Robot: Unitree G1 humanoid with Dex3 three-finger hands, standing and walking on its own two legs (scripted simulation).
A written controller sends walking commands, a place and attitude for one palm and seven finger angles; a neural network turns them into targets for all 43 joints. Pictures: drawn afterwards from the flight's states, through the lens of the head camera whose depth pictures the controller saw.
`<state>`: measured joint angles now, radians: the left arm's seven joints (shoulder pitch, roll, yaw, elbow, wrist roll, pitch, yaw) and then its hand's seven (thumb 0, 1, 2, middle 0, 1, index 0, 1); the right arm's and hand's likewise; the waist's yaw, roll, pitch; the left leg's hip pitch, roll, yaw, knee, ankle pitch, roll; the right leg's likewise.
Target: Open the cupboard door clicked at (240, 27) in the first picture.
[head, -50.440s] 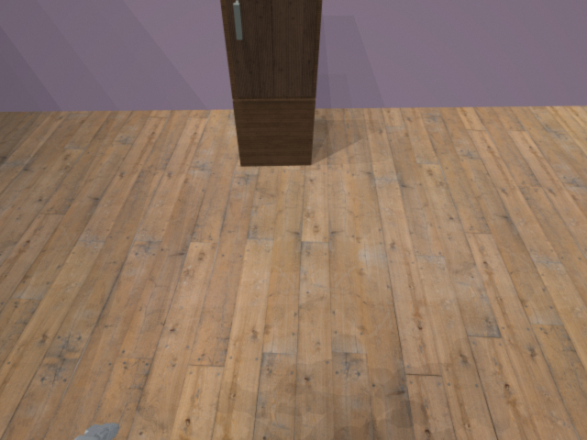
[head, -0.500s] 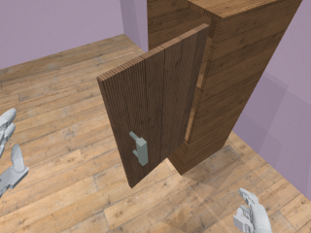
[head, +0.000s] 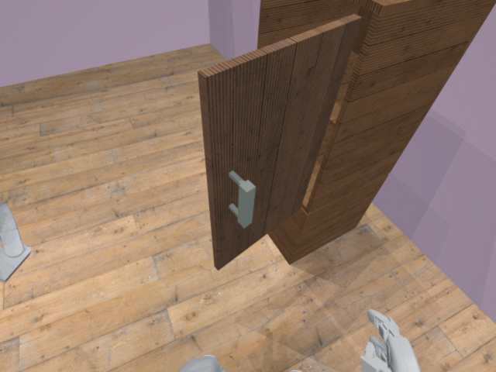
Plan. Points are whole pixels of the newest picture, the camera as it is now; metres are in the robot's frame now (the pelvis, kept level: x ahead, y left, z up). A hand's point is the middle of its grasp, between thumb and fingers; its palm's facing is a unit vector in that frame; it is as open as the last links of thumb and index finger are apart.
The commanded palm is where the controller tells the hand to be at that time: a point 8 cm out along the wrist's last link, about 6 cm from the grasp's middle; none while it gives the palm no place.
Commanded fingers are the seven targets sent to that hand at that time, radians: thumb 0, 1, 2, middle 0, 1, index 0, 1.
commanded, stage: step back with the hand held close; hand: left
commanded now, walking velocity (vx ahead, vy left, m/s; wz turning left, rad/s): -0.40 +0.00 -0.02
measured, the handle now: (239, 199) +0.43 +0.05 +0.00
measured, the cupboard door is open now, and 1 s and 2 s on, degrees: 100 100 100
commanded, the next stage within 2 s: stop stepping back and stand still in 0.40 s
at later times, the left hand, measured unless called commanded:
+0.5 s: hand (26, 305) +0.15 +0.23 +0.18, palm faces +0.32 -0.82 -0.47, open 7.4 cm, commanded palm +0.07 +0.27 +0.19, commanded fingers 0.00 0.90 0.90 -0.20 -0.30 -0.20 -0.30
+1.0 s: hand (16, 334) +0.12 +0.22 +0.19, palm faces +0.29 -0.81 -0.51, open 7.4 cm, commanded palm +0.06 +0.28 +0.19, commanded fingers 0.00 0.90 0.90 -0.20 -0.30 -0.20 -0.30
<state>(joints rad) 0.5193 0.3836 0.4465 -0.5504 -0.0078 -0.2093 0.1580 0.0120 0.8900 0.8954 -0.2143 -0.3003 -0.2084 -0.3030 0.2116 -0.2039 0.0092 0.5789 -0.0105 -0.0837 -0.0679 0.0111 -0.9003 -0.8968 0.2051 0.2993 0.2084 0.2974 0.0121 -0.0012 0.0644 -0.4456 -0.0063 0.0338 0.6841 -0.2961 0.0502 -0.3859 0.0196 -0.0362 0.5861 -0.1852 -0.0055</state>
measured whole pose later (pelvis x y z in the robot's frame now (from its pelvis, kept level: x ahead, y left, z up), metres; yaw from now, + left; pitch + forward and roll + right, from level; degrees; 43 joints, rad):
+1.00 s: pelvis -0.09 -0.02 +0.00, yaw -3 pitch +0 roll +0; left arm 0.62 0.47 0.47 -0.60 -0.07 -0.22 0.12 0.01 0.89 0.90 -0.21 -0.30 -0.21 -0.30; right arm 0.25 -0.15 0.02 0.62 -0.02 -0.14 -0.05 0.01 -0.90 -0.90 0.20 0.30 0.21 0.30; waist -0.06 -0.02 0.01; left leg -0.52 -0.01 0.00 0.63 -0.18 -0.02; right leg -0.10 0.07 -0.01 0.54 -0.42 -0.07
